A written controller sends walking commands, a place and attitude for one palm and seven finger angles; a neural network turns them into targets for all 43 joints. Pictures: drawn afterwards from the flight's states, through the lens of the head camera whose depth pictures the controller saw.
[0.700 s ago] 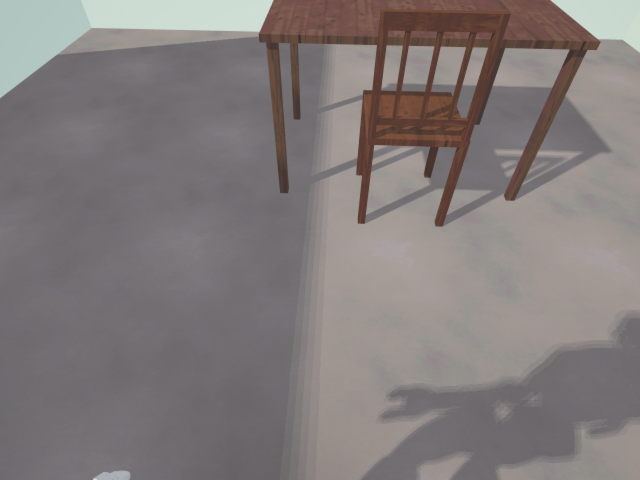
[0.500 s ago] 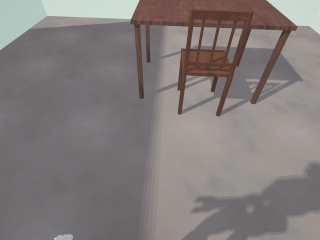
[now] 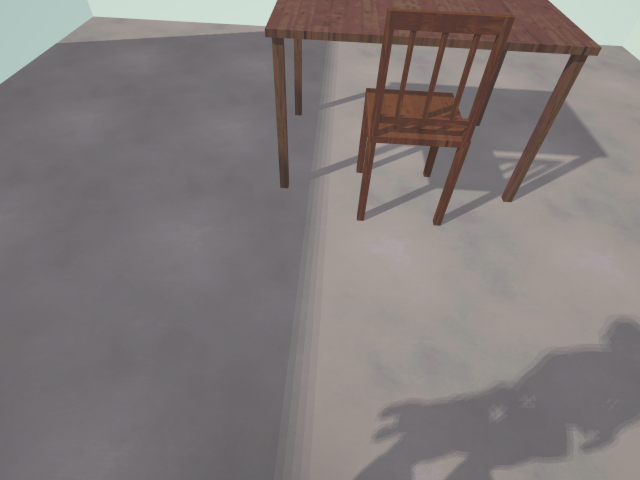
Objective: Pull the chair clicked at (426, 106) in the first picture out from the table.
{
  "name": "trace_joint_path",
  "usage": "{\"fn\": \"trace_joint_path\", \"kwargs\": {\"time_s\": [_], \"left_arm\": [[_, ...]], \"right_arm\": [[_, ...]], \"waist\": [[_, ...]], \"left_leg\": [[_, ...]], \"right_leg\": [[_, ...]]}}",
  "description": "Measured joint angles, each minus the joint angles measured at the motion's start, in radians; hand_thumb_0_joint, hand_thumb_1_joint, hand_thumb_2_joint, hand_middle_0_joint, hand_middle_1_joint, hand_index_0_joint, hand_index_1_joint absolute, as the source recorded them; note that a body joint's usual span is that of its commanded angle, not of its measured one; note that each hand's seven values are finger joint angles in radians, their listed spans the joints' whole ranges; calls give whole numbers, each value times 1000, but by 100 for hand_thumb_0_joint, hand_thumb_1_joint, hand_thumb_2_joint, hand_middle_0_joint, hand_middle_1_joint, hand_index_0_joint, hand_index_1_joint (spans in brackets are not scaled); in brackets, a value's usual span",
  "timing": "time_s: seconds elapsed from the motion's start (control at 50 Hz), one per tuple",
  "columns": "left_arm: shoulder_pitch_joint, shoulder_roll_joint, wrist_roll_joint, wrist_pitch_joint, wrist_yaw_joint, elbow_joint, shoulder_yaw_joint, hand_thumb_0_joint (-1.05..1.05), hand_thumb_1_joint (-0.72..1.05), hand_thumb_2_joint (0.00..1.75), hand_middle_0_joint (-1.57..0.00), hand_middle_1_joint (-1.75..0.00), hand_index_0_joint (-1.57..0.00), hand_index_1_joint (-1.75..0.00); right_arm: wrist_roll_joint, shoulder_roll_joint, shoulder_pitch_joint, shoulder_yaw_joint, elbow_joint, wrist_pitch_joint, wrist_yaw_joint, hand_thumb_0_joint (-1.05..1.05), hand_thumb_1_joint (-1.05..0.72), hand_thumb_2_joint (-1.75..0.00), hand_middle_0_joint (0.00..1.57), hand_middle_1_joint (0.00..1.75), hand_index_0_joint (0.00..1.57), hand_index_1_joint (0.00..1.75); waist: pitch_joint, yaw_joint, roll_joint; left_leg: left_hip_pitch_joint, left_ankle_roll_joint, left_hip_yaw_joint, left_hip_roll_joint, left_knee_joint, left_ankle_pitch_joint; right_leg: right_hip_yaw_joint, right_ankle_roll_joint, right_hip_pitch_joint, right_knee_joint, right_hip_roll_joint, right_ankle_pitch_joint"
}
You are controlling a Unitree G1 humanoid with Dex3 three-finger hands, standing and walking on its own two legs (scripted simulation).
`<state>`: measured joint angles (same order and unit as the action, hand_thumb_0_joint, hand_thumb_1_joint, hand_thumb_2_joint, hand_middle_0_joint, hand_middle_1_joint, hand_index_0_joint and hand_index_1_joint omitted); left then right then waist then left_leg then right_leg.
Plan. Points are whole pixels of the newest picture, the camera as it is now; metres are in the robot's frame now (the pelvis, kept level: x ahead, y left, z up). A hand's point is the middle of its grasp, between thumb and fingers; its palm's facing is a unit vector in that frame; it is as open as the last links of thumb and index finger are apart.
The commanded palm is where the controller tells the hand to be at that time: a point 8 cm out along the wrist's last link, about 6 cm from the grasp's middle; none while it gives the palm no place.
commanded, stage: stand and wait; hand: left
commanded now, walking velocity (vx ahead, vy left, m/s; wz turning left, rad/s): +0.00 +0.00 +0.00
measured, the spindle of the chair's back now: (434, 77) +1.35 -0.31 -0.10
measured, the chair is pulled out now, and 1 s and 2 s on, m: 0.00 0.00 0.00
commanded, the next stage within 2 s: look at it before walking up in 0.28 s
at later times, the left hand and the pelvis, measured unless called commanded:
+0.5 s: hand out of the picture +0.07 +0.25 -0.16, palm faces -0.02 -0.95 -0.32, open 7.4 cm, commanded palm none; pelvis +0.00 +0.00 +0.00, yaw +0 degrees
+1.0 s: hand out of the picture +0.09 +0.25 -0.15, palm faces -0.02 -0.95 -0.33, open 7.4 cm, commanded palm none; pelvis +0.02 +0.00 +0.00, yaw -1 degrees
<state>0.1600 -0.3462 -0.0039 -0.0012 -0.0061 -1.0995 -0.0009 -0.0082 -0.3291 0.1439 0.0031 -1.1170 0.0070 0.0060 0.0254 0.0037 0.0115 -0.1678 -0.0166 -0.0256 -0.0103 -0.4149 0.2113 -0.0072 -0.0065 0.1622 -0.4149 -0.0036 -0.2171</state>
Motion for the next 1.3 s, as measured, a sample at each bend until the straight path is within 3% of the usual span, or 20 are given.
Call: {"fn": "trace_joint_path", "kwargs": {"time_s": [1.0, 1.22, 1.3], "left_arm": [[-29, 3, -2, 5, 0, 9, 4, 0, 91, 90, -21, -30, -20, -30], [39, 59, -9, -55, -2, 102, -22, 0, 91, 90, -20, -30, -20, -30], [55, 94, -11, -56, -13, 138, -32, 0, 91, 90, -20, -30, -20, -30]], "right_arm": [[2, -4, -43, 6, 2, 4, 0, 1, -90, -90, 20, 30, 20, 30], [-1, 78, -19, -20, 111, -28, 20, 1, -90, -90, 20, 30, 20, 30], [-3, 95, 2, -34, 132, -40, 15, 1, -90, -90, 20, 30, 20, 30]], "waist": [[2, 4, -3], [29, 13, 10], [55, 13, -7]], "left_leg": [[39, -2, 11, -3, 51, -1], [-47, -11, 110, -37, -117, 89], [-92, -23, 126, -67, -225, 139]], "right_leg": [[11, 0, -30, 40, -2, 0], [106, -8, 122, -178, -42, -73], [94, -26, 175, -278, -62, -111]]}}
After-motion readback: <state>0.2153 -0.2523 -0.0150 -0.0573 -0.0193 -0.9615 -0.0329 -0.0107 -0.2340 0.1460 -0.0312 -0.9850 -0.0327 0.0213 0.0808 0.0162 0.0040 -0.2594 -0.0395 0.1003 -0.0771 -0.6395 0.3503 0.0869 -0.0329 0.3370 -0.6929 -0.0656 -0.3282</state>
